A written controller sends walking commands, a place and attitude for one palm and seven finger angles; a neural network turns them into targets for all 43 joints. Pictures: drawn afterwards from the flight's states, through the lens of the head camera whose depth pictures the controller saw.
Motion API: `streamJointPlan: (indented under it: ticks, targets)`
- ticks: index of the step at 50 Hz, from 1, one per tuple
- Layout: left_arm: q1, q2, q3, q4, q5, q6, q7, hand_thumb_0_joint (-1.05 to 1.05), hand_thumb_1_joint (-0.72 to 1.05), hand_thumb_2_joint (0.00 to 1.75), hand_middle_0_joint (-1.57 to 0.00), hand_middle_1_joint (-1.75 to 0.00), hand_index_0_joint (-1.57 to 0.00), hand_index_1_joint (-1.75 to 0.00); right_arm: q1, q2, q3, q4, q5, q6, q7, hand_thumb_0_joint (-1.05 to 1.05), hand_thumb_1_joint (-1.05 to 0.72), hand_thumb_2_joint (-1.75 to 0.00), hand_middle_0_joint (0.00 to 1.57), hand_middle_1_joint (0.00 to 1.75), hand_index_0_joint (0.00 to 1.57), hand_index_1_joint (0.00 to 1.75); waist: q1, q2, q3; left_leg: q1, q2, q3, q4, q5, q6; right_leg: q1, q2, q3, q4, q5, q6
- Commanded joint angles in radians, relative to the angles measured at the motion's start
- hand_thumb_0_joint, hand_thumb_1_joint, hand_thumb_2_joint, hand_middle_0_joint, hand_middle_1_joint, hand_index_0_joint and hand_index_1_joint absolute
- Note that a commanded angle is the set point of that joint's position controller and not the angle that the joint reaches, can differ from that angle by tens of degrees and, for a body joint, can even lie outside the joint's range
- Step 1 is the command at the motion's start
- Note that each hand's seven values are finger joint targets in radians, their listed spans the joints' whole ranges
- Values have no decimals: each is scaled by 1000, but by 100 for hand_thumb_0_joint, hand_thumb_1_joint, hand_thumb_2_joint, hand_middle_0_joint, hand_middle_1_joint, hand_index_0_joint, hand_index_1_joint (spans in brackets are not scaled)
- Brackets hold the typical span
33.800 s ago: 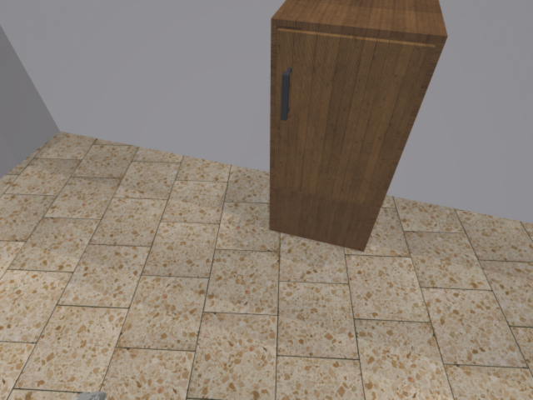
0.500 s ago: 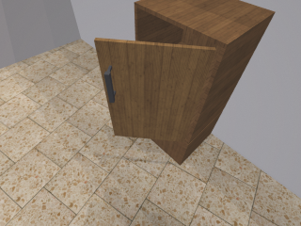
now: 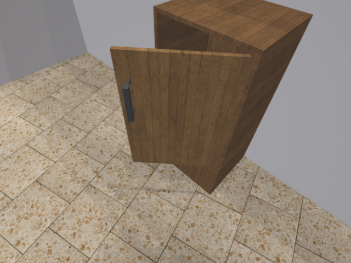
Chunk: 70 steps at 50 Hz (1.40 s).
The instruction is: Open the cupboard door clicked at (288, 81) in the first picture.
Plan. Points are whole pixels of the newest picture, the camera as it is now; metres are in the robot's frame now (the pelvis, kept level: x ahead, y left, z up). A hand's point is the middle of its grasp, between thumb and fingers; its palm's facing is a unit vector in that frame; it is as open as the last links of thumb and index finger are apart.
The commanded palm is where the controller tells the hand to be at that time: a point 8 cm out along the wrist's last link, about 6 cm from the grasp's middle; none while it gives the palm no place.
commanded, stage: come to a stop and stand still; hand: left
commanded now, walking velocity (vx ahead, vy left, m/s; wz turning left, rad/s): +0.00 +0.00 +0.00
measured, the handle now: (129, 100) +0.60 +0.20 +0.00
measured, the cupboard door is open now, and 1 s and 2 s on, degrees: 40 40 40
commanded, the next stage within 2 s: look again from close up in 0.24 s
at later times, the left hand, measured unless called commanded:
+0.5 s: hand out of the picture +0.02 +0.15 -0.15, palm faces +0.01 -0.97 -0.24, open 7.4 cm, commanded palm none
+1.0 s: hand out of the picture +0.10 +0.12 -0.13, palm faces +0.15 -0.96 -0.22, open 7.3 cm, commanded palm +0.13 +0.17 -0.06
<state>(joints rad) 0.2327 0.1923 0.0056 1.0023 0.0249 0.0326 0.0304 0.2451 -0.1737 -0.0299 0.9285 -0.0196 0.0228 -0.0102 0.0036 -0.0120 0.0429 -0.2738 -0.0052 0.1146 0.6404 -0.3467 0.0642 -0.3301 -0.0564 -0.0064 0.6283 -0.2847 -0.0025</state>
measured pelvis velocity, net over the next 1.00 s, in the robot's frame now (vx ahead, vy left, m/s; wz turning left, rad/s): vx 0.04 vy -0.07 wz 0.02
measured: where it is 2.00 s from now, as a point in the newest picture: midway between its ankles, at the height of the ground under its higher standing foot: outside the picture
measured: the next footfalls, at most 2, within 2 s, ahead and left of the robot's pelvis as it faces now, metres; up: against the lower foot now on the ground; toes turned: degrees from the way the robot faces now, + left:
none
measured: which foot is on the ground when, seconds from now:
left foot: down 0.00-1.00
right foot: down 0.00-1.00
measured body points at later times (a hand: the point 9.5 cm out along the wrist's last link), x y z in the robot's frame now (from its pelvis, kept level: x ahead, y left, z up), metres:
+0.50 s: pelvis +0.02 -0.02 +0.01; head +0.03 -0.05 +0.46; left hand +0.02 +0.20 -0.13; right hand +0.05 -0.26 -0.15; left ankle +0.00 +0.07 -0.72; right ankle +0.04 -0.15 -0.72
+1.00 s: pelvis +0.04 -0.07 +0.01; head +0.06 -0.09 +0.46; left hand +0.09 +0.17 -0.11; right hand +0.05 -0.29 -0.15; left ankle +0.00 +0.08 -0.72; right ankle +0.04 -0.15 -0.72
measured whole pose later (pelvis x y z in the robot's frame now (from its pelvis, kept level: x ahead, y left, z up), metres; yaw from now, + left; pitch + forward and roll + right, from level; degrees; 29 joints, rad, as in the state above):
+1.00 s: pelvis +0.04 -0.07 +0.01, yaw +1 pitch +0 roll +1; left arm 0.33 0.15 0.03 0.79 -0.05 0.01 0.03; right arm 0.32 -0.17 0.01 1.04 0.00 -0.06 -0.04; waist 0.01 0.03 0.04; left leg -0.15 0.06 0.06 0.46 -0.30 -0.03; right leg -0.23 0.02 -0.05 0.51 -0.27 -0.05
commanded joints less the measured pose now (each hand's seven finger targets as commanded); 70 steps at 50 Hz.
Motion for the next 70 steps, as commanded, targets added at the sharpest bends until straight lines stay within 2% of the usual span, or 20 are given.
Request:
streamJointPlan:
  ticks: [1, 5, 16, 21, 29, 35, 46, 47, 48, 49, 50, 51, 52, 54, 55, 57, 60, 62, 65, 70]
  targets:
    - [38, 83, 19, -62, 5, -21, -5, 0, 90, 90, -20, -30, -20, -30, -1, -145, -24, -107, 0, -36, -11, 0, -90, -90, 20, 30, 20, 30, 7, 82, 24, -84, 187, -245, -348, -53, 13, 9, 12, -12, -38, -17, -22]
    - [68, 83, 14, -44, 6, -24, -8, 0, 90, 90, -20, -30, -20, -30, 6, -149, -22, -95, -1, -38, -8, 0, -90, -90, 20, 30, 20, 30, 1, 52, 54, -78, 160, -231, -391, -158, 2, 4, 4, 12, -93, 5, -22]
    - [86, 101, 8, 9, -3, -51, -5, 0, 90, 90, -20, -30, -20, -30, 35, -137, 1, 0, 5, -59, -8, 0, -90, -90, 20, 30, 20, 30, -9, -20, -14, 63, 116, -155, -328, 113, -13, 49, -42, 70, -180, 128, -18]
    - [78, 103, 7, 36, -8, -58, -1, 0, 90, 90, -20, -30, -20, -30, 50, -120, 12, 57, 6, -63, -12, 0, -90, -90, 20, 30, 20, 30, -8, -15, -26, 96, 110, -129, -300, 210, -23, 79, -55, 78, -192, 189, -23]
    - [60, 89, 9, 68, -13, -59, 2, 0, 90, 90, -20, -30, -20, -30, 78, -89, 22, 126, 4, -60, -17, 0, -90, -90, 20, 30, 20, 30, -1, 20, 2, 84, 109, -116, -307, 197, -36, 105, -56, 76, -214, 182, -36]
    - [44, 94, 12, 66, -13, -64, 4, 0, 90, 90, -20, -30, -20, -30, 102, -71, 22, 150, 3, -54, -18, 0, -90, -90, 20, 30, 20, 30, -4, -28, -1, 87, 106, -104, -289, 190, -46, 125, -59, 80, -234, 208, -45]
    - [41, 92, 18, 66, -14, -69, 5, 0, 90, 90, -20, -30, -20, -30, 113, -60, 20, 169, 2, -49, -22, 0, -90, -90, 20, 30, 20, 30, -6, -5, 6, 104, 104, -88, -278, 215, -60, 142, -62, 80, -254, 276, -52]
    - [167, 113, 28, 110, -12, -77, 46, 0, 90, 90, -20, -30, -20, -30, -4, -99, 4, 107, 18, -50, -13, 0, -90, -90, 20, 30, 20, 30, 50, -139, 5, -29, 112, -43, -36, 90, -87, 212, -140, 152, -242, 728, 24]
    - [-651, 366, 189, -1344, -206, -324, 18, 0, 88, 89, -20, -32, -20, -32, -34, -268, -16, -245, 58, -213, -60, 0, -90, -90, 20, 30, 20, 30, -72, 46, -446, 165, -11, -83, -194, 289, -23, 283, -58, 127, -157, 578, -24]
    - [-108, 287, 170, -1060, -123, -287, 45, 0, 85, 88, -20, -33, -20, -33, -61, -195, -17, -195, 37, -288, -91, 0, -90, -90, 20, 30, 20, 30, 18, 259, -461, 219, 1, -54, -217, 387, -17, 279, 12, 65, -118, 385, -54]
    - [153, 66, 82, -941, -180, -184, 56, 0, 83, 87, -21, -34, -21, -34, -88, -152, -8, -212, 55, -317, -86, 0, -90, -90, 20, 30, 20, 30, 19, 274, -286, 131, 3, -93, -203, 387, -49, 198, 18, 9, -136, 288, -49]
    - [88, 24, 78, -863, -198, -195, 42, 0, 81, 86, -21, -36, -21, -36, -60, -165, -12, -180, 63, -329, -84, 0, -90, -90, 20, 30, 20, 30, -46, 32, -121, 57, 13, -95, -145, 346, -38, 72, 26, -28, -148, 283, -17]
    - [24, 67, 142, -864, -218, -256, 15, 0, 78, 85, -21, -37, -21, -37, -63, -194, -40, -225, 50, -345, -79, 0, -90, -90, 20, 30, 20, 30, -56, -100, -37, -27, 8, -107, -90, 267, -32, -37, 23, -37, -132, 219, 5]
    - [202, 23, 176, -738, -243, -393, -76, 0, 74, 83, -21, -40, -21, -40, -71, -194, -59, -275, 25, -361, -60, 0, -90, -90, 20, 30, 20, 30, -10, -245, -67, -192, -6, -106, 2, 144, -43, -130, 17, -34, -55, 68, 24]
    - [307, 10, 190, -685, -252, -463, -132, 0, 71, 82, -21, -42, -21, -42, -93, -185, -64, -311, 30, -370, -43, 0, -90, -90, 20, 30, 20, 30, 33, -164, -75, -257, -18, -96, 50, 126, -56, -139, 7, -10, 3, 60, 11]
    - [328, -2, 193, -718, -280, -628, -248, 0, 67, 80, -22, -45, -22, -45, -112, -181, -70, -372, 25, -379, -14, 0, -90, -90, 20, 30, 20, 30, 58, -174, -170, -385, -32, -85, 161, 91, -71, -169, 7, 19, 126, 51, 3]
    - [250, 70, 212, -731, -298, -803, -429, 0, 60, 77, -22, -50, -22, -50, -116, -199, -81, -439, 30, -385, 14, 0, -90, -90, 20, 30, 20, 30, 41, -121, -246, -533, -41, -90, 333, 45, -71, -245, -14, 105, 252, 59, -9]
    - [196, 103, 230, -811, -338, -756, -486, 0, 55, 75, -22, -53, -22, -53, -145, -211, -81, -520, 50, -369, 4, 0, -90, -90, 20, 30, 20, 30, 47, -106, -326, -586, -51, -65, 380, 1, -56, -243, -20, 149, 251, -44, -4]
    - [70, 141, 254, -1001, -383, -647, -478, 0, 48, 72, -23, -57, -23, -57, -137, -213, -72, -590, 58, -339, -20, 0, -90, -90, 20, 30, 20, 30, 29, -30, -363, -587, -40, -74, 409, -32, -42, -301, 7, 139, 251, -202, -11]
    - [-79, 163, 205, -1275, -315, -596, -375, 0, 36, 67, -24, -64, -24, -64, -73, -203, -39, -581, 44, -305, -43, 0, -90, -90, 20, 30, 20, 30, -31, 87, -352, -513, 5, -129, 403, 8, -30, -408, 59, 28, 338, -109, -29]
